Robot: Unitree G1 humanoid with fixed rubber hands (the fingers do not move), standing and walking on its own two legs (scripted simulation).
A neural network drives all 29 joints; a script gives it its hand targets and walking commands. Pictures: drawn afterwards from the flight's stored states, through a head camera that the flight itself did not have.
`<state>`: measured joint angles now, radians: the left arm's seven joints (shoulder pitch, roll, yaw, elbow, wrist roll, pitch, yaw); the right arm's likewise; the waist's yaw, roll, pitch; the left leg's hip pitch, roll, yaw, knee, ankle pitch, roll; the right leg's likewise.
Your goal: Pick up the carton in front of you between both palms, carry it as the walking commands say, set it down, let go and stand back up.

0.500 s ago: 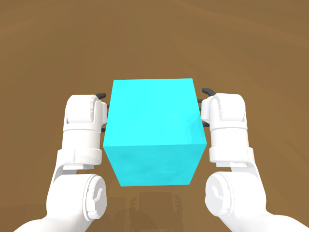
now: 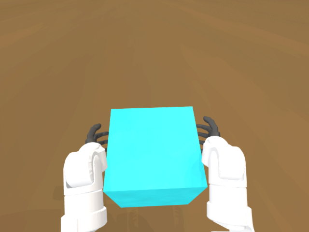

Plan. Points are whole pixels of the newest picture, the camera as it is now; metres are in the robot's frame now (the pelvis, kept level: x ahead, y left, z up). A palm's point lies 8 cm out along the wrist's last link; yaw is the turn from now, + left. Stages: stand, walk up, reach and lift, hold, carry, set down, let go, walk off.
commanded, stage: carry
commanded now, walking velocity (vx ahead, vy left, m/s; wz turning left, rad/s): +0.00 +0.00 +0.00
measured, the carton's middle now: (153, 161) +0.32 +0.01 -0.02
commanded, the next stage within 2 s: none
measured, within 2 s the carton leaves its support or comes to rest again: neither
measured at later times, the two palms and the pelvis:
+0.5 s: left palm (106, 111) +0.41 +0.14 +0.09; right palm (210, 105) +0.43 -0.14 +0.10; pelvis +0.13 -0.01 +0.01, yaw +1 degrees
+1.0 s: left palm (107, 127) +0.42 +0.15 +0.01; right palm (201, 121) +0.44 -0.14 +0.02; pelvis +0.14 +0.00 -0.02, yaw +3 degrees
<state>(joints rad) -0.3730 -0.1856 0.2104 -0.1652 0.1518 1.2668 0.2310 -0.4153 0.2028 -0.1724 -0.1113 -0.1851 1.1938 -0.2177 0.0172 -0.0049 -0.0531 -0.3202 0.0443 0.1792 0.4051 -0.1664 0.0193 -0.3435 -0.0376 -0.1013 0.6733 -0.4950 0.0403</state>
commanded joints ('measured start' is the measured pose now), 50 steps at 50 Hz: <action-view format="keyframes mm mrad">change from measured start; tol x32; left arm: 1 -621 -1017 -750 -105 -498 -32 -413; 50 -420 -951 -679 200 -265 -547 -457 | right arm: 1 -404 1087 656 -22 458 28 385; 50 -236 985 585 284 251 -455 451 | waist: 1 -30 172 -491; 50 -19 28 -436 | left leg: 1 537 229 -144 26 818 74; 7 121 106 -73 70 100 -57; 21 327 112 -80 139 798 -33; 26 -78 -26 -3 -80 -12 -66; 31 818 193 -147 106 1339 64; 39 -5 32 -88 82 -212 -55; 45 285 127 -120 153 583 -30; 50 217 104 -104 157 397 -37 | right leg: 1 -53 4 -38 -231 177 2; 7 411 -239 106 -208 1113 -95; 14 415 -165 47 -108 1303 -69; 20 145 -41 -38 -240 706 -15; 26 626 -154 70 -88 1584 -127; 29 187 -72 -12 34 1046 -83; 31 -349 36 -86 -10 26 -31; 34 -71 14 -62 -281 305 -43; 38 527 -227 158 -106 1500 -189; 50 215 -120 40 -50 905 -105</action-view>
